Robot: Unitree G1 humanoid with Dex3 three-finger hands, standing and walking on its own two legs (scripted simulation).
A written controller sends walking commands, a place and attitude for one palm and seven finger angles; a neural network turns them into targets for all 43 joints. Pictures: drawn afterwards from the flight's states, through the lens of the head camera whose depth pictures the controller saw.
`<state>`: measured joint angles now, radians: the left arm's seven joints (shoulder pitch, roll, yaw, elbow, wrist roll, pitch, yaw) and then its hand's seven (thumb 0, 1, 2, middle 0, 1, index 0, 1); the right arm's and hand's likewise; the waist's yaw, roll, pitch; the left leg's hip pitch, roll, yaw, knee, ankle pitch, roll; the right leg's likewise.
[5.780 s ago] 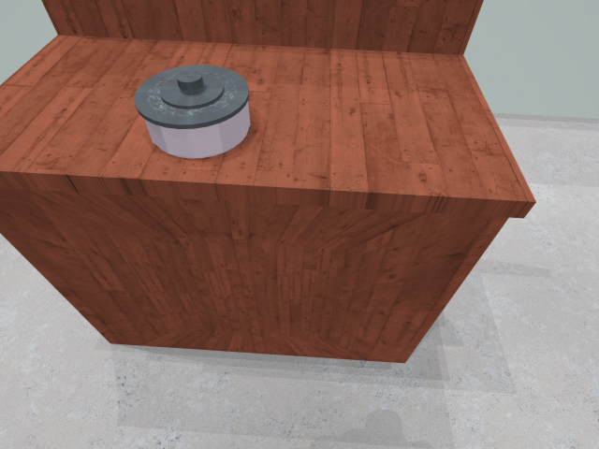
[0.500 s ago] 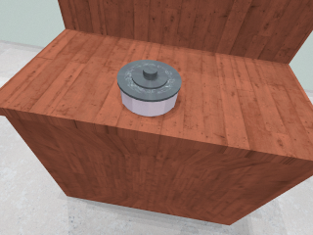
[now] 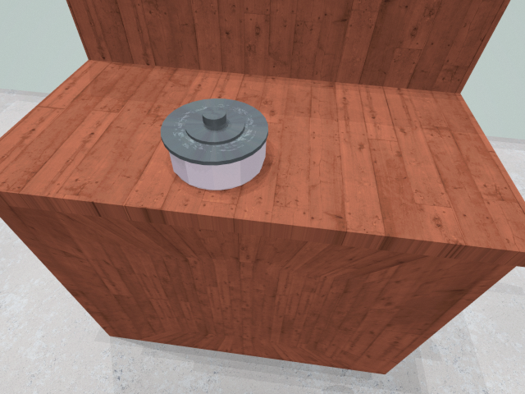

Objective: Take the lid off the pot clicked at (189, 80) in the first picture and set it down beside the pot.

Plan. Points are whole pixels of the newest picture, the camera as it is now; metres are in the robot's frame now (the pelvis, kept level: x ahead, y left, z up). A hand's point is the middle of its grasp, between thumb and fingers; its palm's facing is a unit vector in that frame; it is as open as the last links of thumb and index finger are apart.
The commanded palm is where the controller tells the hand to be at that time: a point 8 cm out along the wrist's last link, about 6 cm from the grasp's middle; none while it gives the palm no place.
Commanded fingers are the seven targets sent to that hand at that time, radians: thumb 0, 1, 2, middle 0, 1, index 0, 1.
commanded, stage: come to a stop and stand still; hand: left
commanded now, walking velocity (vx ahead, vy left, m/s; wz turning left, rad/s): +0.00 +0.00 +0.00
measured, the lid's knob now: (214, 116) +0.53 +0.12 +0.16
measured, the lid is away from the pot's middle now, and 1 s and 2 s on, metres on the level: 0.00 0.00 0.00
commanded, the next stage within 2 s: look again from close up in 0.04 s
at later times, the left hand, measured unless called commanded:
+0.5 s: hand out of the picture +0.01 +0.22 -0.18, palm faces +0.01 -0.98 -0.21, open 7.4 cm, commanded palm none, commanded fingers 0.00 0.90 0.90 -0.20 -0.30 -0.20 -0.30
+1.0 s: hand out of the picture +0.03 +0.22 -0.18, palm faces -0.02 -0.98 -0.19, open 7.4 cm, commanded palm none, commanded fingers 0.00 0.90 0.90 -0.20 -0.30 -0.20 -0.30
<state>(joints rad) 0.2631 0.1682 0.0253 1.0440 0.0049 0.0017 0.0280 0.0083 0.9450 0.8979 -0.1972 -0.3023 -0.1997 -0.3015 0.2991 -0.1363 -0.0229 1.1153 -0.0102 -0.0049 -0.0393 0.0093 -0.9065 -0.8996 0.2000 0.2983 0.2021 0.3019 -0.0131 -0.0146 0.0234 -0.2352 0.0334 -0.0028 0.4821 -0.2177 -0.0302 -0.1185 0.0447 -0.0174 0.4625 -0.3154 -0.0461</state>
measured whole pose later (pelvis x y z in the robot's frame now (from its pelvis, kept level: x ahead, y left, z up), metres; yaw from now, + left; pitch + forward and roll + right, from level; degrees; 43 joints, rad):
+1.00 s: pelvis +0.01 +0.04 +0.00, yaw -1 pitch +0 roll +0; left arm 0.27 0.19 -0.01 1.04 0.01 0.00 0.03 0.01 0.91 0.90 -0.20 -0.30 -0.20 -0.30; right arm 0.23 -0.16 -0.01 1.07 0.00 -0.02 -0.03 0.01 -0.91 -0.90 0.20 0.30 0.20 0.30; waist 0.01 -0.03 0.05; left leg -0.25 -0.03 0.04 0.52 -0.28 0.05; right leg -0.16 0.00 0.02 0.49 -0.33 0.01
